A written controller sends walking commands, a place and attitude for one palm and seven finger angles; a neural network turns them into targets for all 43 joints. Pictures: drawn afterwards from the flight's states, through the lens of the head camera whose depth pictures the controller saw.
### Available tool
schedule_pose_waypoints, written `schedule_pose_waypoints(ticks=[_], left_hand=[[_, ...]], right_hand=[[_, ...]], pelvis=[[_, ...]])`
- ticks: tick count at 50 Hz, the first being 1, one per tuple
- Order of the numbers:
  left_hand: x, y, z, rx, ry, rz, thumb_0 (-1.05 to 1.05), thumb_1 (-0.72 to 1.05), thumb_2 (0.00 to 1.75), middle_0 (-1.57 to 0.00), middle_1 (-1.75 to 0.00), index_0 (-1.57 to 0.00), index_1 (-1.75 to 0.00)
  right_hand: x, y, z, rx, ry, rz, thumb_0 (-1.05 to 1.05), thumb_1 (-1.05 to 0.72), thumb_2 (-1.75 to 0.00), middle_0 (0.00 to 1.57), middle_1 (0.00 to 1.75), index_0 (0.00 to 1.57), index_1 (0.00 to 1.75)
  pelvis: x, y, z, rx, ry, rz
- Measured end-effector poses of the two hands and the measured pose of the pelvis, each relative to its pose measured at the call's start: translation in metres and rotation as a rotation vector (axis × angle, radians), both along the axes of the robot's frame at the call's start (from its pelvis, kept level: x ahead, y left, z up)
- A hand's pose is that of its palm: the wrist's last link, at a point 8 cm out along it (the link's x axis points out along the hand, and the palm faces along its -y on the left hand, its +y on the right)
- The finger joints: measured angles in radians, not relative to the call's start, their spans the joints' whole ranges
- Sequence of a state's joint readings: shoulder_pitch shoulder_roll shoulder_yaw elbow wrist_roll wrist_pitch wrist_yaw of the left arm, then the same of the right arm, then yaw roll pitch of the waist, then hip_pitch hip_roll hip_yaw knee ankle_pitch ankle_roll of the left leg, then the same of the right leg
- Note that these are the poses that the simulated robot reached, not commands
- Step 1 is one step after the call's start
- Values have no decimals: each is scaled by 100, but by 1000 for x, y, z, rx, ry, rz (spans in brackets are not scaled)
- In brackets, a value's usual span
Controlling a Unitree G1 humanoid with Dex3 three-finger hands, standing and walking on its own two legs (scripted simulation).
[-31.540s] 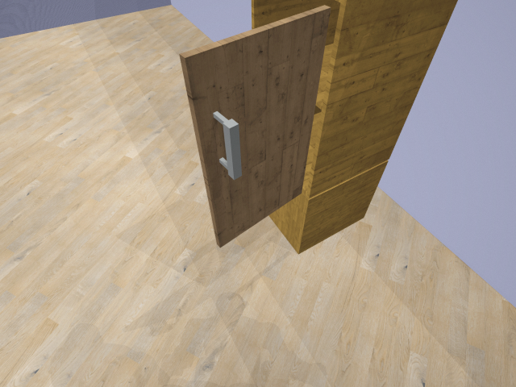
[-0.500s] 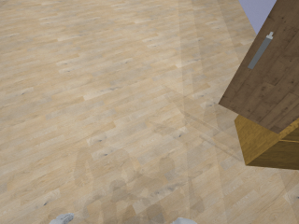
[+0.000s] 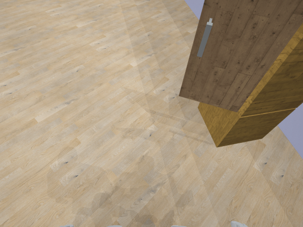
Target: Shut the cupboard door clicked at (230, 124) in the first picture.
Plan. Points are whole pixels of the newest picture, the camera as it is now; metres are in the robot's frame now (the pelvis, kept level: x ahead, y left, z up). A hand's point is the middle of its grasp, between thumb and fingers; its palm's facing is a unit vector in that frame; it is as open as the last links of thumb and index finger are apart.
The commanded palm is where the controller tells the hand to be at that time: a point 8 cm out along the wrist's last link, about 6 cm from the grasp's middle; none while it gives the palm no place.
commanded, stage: turn to face it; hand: left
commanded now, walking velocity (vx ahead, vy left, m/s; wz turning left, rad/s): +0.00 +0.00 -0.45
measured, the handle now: (205, 38) +0.80 -0.17 +0.07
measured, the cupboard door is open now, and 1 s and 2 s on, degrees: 59 59 59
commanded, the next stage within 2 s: take the last steps up to it in 0.42 s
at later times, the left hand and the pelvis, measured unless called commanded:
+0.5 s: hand (100, 226) +0.14 +0.15 -0.16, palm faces -0.20 -0.96 -0.22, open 7.3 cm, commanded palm none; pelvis +0.03 -0.02 +0.01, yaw -12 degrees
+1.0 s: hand (140, 189) +0.25 +0.05 -0.15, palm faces -0.36 -0.91 -0.21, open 7.3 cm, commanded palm none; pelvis +0.08 -0.10 +0.00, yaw -19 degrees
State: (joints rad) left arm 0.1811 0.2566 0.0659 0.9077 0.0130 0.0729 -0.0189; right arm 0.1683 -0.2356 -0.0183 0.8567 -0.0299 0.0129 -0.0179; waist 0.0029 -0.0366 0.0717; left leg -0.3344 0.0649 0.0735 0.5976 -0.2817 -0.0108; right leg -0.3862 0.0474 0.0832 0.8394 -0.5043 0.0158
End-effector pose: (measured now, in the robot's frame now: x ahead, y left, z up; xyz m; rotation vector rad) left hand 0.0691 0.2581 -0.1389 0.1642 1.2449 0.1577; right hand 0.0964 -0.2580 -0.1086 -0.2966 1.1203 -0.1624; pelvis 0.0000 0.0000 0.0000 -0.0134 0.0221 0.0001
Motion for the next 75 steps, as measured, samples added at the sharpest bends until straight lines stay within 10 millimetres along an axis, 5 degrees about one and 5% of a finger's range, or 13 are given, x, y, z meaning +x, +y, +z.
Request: schedule_pose_waypoints(ticks=[7, 15, 22, 29, 36, 43, 49, 54, 60, 68, 71, 75], left_hand=[[40, -6, 17, 5, -29, -86, 0, 91, 90, -20, -30, -20, -30], [77, -43, 21, 55, -91, -204, 0, 91, 90, -20, -30, -20, -30], [72, -59, 22, 33, -29, -229, 0, 91, 90, -20, -30, -20, -30], [78, -52, -3, -19, 18, -233, 0, 91, 90, -20, -30, -21, -30], [99, -59, 6, -42, 41, -288, 0, 91, 90, -20, -30, -20, -30], [143, -100, 17, -35, 26, -387, 0, 91, 90, -20, -30, -20, -30], [187, -156, 14, -12, -67, -436, 0, 91, 90, -20, -30, -20, -30], [180, -182, 19, -16, -57, -371, 0, 91, 90, -20, -30, -20, -30], [158, -186, 11, -6, 77, -307, -1, 94, 90, -20, -30, -20, -30], [145, -192, -18, -42, 279, -241, 0, 92, 90, -20, -30, -20, -30], [167, -200, -18, -42, 291, -259, 0, 92, 90, -20, -30, -20, -30], [220, -222, -6, -48, 197, -269, 0, 92, 90, -20, -30, -20, -30]], right_hand=[[-38, -4, 2, 19, 65, -89, 1, -90, -90, 20, 30, 20, 30], [-83, -36, -32, 67, 153, -237, 1, -90, -90, 20, 30, 20, 30], [-83, -36, -19, 68, 156, -290, 1, -91, -90, 20, 30, 20, 30], [-73, -13, -14, 46, 104, -304, 1, -91, -90, 20, 30, 20, 30], [-96, 1, -1, 65, 139, -354, 0, -91, -90, 20, 30, 20, 30], [-140, -11, -5, 106, 244, -476, 0, -90, -90, 20, 30, 20, 30], [-168, -44, -28, 152, 361, -546, 1, -90, -90, 20, 30, 20, 30], [-125, -84, -23, 145, 349, -509, 1, -91, -90, 20, 30, 20, 30], [-22, -123, -15, 128, 174, -429, 1, -91, -90, 20, 30, 19, 30], [116, -146, -18, 95, -23, -332, 1, -91, -90, 20, 30, 20, 30], [131, -148, -17, 94, -35, -342, 0, -91, -90, 20, 30, 20, 30], [125, -156, -15, 98, 43, -375, 0, -93, -90, 20, 30, 20, 30]], pelvis=[[5, -5, 11, -23, -13, -77], [12, -27, -4, 0, -13, -145], [20, -26, 8, 15, -5, -185], [34, -14, 0, -2, -6, -230], [46, -22, 14, -13, -7, -278], [62, -50, 17, -10, 0, -331], [81, -96, 0, 4, -13, -341], [103, -120, 10, 4, -19, -317], [137, -144, 14, -3, -11, -303], [203, -159, -5, -16, -38, -320], [220, -165, -4, 1, -46, -332], [239, -178, 6, 7, -42, -320]])
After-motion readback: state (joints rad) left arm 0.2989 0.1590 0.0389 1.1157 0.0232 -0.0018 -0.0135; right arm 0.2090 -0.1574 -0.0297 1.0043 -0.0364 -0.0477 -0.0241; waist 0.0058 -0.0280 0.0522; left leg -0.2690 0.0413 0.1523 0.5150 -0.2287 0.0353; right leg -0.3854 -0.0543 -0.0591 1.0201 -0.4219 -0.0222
